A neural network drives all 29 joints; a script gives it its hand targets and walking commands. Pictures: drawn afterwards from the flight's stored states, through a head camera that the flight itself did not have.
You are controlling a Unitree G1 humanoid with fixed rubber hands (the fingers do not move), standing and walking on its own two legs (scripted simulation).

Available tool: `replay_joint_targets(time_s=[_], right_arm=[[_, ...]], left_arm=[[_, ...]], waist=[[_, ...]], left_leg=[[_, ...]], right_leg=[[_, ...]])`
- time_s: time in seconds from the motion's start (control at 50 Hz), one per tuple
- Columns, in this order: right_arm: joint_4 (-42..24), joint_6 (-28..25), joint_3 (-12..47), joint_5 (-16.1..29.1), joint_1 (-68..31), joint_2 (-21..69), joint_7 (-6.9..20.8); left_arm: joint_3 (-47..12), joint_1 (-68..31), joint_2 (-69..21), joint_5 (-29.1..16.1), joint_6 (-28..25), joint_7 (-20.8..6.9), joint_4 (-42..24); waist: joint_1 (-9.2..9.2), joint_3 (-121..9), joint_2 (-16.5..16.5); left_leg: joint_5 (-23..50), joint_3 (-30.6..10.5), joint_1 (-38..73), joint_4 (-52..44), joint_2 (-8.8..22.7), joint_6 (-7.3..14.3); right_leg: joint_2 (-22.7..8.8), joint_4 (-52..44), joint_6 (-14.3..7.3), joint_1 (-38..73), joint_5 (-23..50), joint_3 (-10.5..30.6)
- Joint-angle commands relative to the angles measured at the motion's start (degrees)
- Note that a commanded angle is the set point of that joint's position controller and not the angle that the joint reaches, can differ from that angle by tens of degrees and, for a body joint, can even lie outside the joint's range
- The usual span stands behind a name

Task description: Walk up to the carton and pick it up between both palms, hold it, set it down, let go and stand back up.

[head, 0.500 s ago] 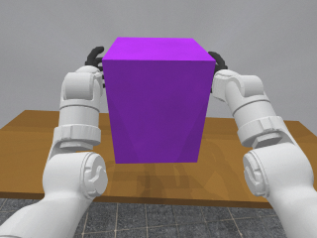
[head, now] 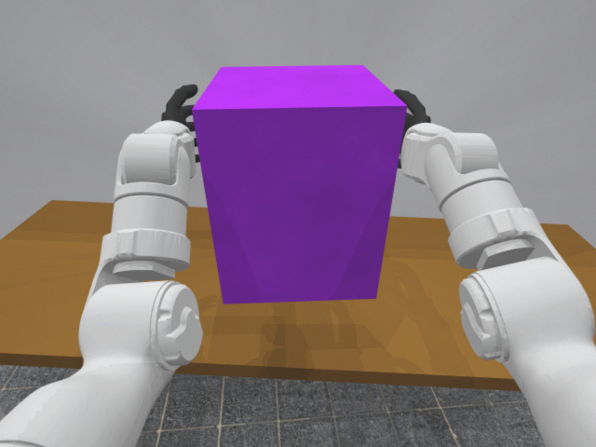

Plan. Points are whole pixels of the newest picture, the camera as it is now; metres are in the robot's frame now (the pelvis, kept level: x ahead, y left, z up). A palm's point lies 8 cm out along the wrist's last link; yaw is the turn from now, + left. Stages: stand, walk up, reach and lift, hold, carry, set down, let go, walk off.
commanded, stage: hold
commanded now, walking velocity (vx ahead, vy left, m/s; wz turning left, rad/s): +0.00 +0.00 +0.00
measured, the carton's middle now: (296, 179) +0.39 +0.00 +0.27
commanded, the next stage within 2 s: set down in 1.38 s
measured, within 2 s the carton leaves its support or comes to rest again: neither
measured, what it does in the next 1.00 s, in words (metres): stands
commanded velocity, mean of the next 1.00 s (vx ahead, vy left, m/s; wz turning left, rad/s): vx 0.00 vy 0.00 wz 0.00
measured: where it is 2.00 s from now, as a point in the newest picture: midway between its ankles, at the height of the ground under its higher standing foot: outside the picture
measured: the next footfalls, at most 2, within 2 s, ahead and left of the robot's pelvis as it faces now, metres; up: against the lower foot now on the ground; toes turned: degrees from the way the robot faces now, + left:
none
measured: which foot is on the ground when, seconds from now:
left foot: down 0.00-1.00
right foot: down 0.00-1.00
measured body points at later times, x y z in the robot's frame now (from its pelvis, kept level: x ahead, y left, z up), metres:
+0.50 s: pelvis +0.00 +0.00 +0.00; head -0.10 +0.02 +0.44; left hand +0.39 +0.15 +0.32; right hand +0.38 -0.15 +0.33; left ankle +0.02 +0.12 -0.75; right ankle -0.01 -0.11 -0.75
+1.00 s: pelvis +0.00 +0.00 +0.00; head -0.11 +0.02 +0.44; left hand +0.38 +0.15 +0.33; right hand +0.38 -0.15 +0.33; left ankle +0.02 +0.12 -0.75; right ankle -0.01 -0.11 -0.75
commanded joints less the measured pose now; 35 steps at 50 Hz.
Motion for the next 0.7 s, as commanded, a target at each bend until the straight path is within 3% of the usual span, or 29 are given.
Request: replay_joint_targets(time_s=[0.0,0.42,0.46,0.52,0.64,0.68], right_arm=[[-21.2,-2.7,6.0,10.6,-51.1,38.6,7.1],[-18.8,-2.7,5.0,9.8,-51.3,37.9,7.8],[-22.0,-1.8,7.0,11.7,-47.7,39.3,6.9],[-22.2,-1.4,5.6,10.8,-48.6,38.2,6.7],[-23.1,-1.6,6.1,10.5,-50.8,39.6,7.0],[-23.5,-1.5,6.7,10.7,-51.0,40.2,7.0]], left_arm=[[-18.1,-44.9,-36.1,-12.1,-4.8,-7.6,-7.5],[-17.1,-45.4,-36.1,-12.0,-5.0,-7.1,-5.6],[-18.7,-44.0,-36.2,-12.4,-4.5,-7.4,-11.0],[-18.9,-43.5,-36.4,-11.8,-3.5,-7.9,-9.2],[-18.9,-44.0,-37.0,-11.6,-3.6,-7.7,-8.6],[-18.2,-43.7,-36.4,-11.5,-3.6,-7.7,-8.6]], waist=[[-0.60,-17.5,2.3],[-0.17,-16.9,2.5],[-1.40,-20.5,2.1],[-1.69,-16.4,3.0],[-0.84,-15.9,2.8],[-0.25,-16.6,1.4]], left_leg=[[13.5,1.2,10.4,-0.1,-1.4,-2.0],[12.2,1.1,9.5,-0.7,-0.9,-2.1],[16.9,1.0,11.6,0.1,-1.6,-2.6],[12.3,1.1,9.7,-1.0,-1.5,-2.6],[11.6,1.1,9.0,-1.1,-1.3,-2.0],[12.1,1.2,9.3,-1.1,-1.4,-1.6]], right_leg=[[-0.1,-1.4,3.6,0.3,11.1,0.0],[0.1,-1.6,2.8,-0.3,8.6,0.2],[0.3,-0.6,3.3,3.7,15.0,0.5],[0.0,-1.4,3.2,1.4,9.9,0.4],[0.0,-1.4,2.9,0.7,8.9,0.5],[0.1,-1.3,3.2,1.1,9.4,0.3]])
